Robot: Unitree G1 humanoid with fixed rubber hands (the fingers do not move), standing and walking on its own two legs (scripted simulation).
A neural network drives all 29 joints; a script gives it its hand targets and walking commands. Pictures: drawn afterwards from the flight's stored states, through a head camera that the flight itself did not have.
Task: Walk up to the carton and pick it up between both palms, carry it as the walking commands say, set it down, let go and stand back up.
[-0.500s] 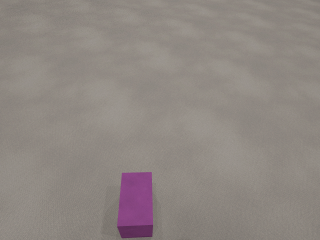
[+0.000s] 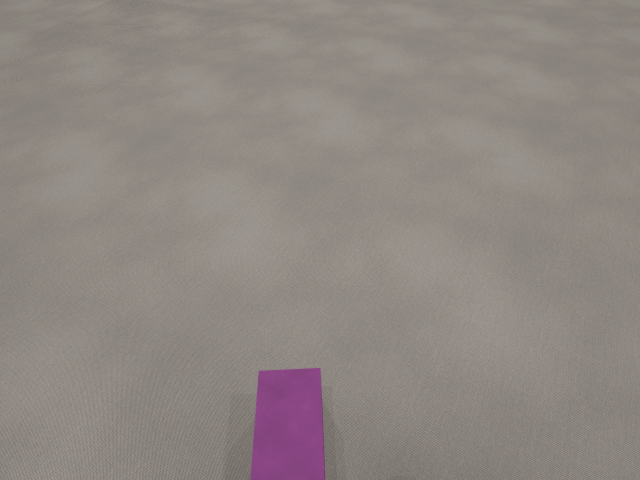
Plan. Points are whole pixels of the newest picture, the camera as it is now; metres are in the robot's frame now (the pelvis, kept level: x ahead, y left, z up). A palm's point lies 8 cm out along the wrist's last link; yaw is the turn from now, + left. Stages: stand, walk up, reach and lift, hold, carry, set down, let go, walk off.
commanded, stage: walk up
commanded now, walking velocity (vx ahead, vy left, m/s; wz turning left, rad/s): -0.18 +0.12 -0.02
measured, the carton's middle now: (292, 436) +0.40 +0.06 -0.66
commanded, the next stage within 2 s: none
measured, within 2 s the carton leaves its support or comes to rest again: neither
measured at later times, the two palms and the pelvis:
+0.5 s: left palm out of the picture +0.02 +0.33 -0.15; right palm out of the picture -0.07 -0.15 -0.10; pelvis -0.04 +0.10 +0.01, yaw -4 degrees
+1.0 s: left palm out of the picture -0.01 +0.28 -0.13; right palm out of the picture -0.09 -0.20 -0.14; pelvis -0.08 +0.04 +0.00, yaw -4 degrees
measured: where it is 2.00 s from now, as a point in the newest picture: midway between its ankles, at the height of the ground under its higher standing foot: outside the picture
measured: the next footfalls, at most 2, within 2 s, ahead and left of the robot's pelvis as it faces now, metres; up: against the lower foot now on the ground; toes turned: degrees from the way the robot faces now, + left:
left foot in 0.14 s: +0.04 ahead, +0.14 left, +0.00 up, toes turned +0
right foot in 0.80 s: +0.00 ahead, -0.03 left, +0.00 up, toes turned -9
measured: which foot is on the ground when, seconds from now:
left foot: up 0.00-0.12, down 0.14-0.90, up 0.92-1.00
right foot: down 0.00-0.14, up 0.16-0.78, down 0.80-1.00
